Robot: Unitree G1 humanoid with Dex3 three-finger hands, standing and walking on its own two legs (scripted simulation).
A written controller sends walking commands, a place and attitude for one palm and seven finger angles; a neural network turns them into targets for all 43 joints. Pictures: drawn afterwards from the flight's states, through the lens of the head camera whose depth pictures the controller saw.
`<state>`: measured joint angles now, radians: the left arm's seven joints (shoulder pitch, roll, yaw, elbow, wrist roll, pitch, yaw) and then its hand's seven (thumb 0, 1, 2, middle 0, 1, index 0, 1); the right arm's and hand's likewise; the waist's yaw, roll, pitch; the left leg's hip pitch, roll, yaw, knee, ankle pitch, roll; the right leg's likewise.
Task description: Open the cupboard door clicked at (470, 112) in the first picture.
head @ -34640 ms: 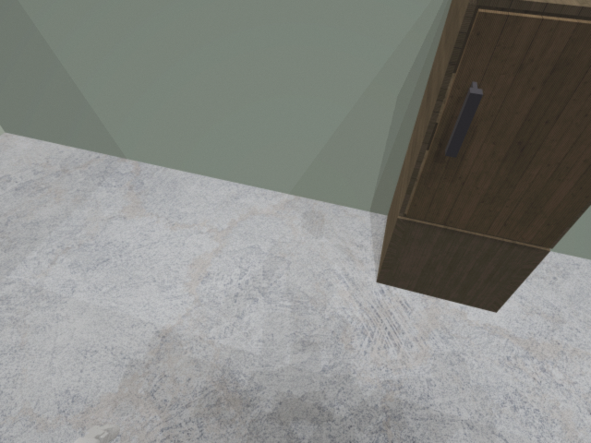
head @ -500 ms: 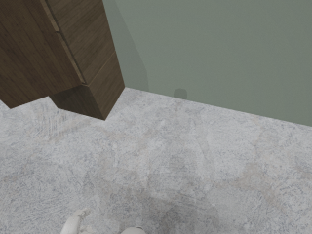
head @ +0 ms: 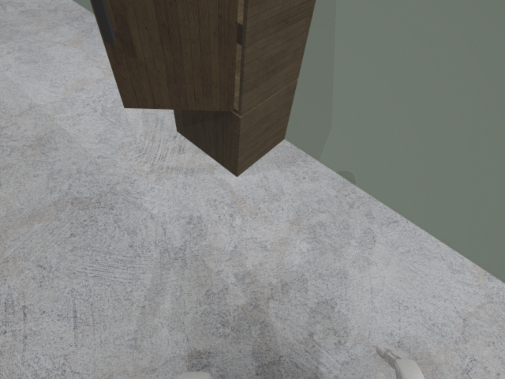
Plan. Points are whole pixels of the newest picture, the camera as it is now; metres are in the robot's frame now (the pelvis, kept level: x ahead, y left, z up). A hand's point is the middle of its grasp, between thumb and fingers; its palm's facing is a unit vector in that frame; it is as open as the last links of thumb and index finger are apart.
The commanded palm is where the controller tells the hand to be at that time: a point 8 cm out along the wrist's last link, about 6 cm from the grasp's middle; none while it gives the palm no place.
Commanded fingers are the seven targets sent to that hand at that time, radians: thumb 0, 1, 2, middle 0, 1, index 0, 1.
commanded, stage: turn to face it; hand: left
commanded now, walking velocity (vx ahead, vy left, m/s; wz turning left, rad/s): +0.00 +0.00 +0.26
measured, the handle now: (103, 8) +0.98 +0.53 +0.04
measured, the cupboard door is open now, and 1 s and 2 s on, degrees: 44 44 44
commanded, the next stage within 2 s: take the last steps up to it in 0.08 s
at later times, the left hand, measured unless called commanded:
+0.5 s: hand out of the picture +0.10 +0.21 -0.14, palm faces +0.07 -0.98 -0.19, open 7.4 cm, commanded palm none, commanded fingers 0.00 0.90 0.90 -0.20 -0.30 -0.20 -0.30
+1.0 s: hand out of the picture -0.02 +0.19 -0.14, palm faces +0.37 -0.90 -0.21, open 7.3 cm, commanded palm none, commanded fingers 0.00 0.90 0.90 -0.20 -0.30 -0.20 -0.30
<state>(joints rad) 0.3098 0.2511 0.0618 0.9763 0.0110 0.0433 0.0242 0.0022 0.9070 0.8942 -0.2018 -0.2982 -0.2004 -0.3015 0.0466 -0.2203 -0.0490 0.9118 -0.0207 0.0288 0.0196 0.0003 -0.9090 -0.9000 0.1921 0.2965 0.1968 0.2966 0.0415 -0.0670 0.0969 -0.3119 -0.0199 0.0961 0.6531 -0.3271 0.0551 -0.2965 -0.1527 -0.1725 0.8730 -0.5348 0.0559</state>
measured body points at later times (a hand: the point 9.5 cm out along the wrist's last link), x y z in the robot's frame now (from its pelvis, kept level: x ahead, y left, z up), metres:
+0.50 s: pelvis +0.01 +0.01 +0.02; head +0.03 +0.02 +0.47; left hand +0.10 +0.26 -0.12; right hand +0.00 -0.23 -0.13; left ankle +0.00 +0.08 -0.72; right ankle +0.01 -0.12 -0.68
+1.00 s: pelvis +0.13 +0.07 +0.01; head +0.17 +0.07 +0.46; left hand -0.04 +0.24 -0.13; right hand +0.29 -0.15 -0.14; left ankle +0.20 +0.24 -0.68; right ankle +0.03 -0.11 -0.72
